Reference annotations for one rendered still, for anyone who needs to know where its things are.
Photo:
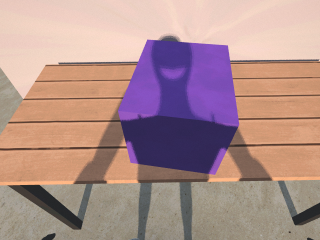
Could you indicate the carton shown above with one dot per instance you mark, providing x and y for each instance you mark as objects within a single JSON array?
[{"x": 179, "y": 110}]

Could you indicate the table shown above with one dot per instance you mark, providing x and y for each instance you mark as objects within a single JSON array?
[{"x": 67, "y": 130}]

